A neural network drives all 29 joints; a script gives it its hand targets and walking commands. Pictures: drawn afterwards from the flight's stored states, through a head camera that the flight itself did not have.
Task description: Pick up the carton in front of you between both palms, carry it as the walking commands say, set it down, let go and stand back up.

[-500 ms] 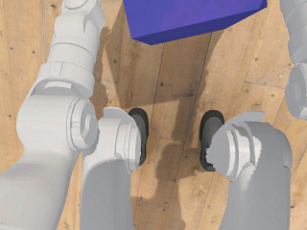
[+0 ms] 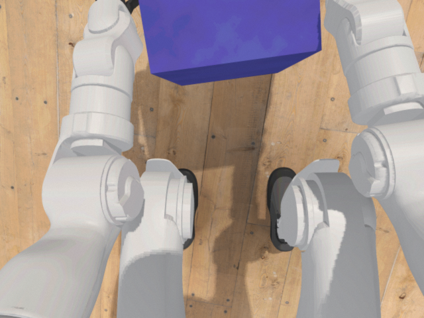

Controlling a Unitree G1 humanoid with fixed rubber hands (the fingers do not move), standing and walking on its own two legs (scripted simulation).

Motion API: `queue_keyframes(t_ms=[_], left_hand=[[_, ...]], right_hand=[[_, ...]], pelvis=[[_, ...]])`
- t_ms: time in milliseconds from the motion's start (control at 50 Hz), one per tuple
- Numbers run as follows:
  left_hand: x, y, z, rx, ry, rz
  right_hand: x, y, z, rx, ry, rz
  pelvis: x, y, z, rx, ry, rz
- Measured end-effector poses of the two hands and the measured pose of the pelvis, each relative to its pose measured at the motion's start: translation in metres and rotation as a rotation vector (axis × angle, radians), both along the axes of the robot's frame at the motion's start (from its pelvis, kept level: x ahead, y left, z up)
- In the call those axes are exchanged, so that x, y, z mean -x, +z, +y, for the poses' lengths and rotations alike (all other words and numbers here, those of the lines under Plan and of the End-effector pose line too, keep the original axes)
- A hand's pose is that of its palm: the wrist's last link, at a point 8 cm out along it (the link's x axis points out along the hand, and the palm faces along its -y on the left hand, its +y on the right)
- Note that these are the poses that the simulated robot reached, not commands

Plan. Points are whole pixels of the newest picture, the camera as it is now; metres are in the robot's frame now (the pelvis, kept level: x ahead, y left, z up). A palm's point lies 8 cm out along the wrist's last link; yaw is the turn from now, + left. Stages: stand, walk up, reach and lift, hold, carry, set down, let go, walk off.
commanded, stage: reach and lift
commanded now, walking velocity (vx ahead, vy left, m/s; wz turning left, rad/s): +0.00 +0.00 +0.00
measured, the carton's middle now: (224, 9) +0.55 +0.00 -0.22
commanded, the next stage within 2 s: none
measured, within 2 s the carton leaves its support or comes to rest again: neither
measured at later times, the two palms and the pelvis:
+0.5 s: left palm out of the picture +0.50 +0.14 +0.06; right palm out of the picture +0.50 -0.16 +0.05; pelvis -0.01 +0.01 +0.12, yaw -3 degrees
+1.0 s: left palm out of the picture +0.46 +0.13 +0.21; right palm out of the picture +0.45 -0.17 +0.20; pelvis +0.04 +0.01 +0.24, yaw -4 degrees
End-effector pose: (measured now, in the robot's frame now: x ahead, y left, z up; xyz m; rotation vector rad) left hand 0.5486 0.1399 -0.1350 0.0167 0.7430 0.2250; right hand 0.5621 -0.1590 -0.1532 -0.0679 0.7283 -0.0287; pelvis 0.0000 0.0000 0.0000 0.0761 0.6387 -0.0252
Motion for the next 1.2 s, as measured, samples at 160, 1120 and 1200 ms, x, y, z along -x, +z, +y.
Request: queue_keyframes(t_ms=[160, 1120, 1200], left_hand=[[0.025, 0.078, -0.014, 0.039, -0.026, -0.031], [0.097, 0.38, -0.006, 0.037, -0.097, -0.058], [0.105, 0.402, -0.006, 0.043, -0.105, -0.057]], right_hand=[[0.033, 0.088, -0.015, -0.034, -0.08, -0.023], [0.129, 0.386, -0.005, -0.062, -0.178, -0.044], [0.139, 0.409, -0.005, -0.063, -0.19, -0.043]], pelvis=[[0.005, 0.039, 0.012, 0.007, -0.033, 0.045], [-0.044, 0.269, 0.009, 0.049, -0.049, -0.097], [-0.051, 0.29, 0.01, 0.056, -0.052, -0.152]])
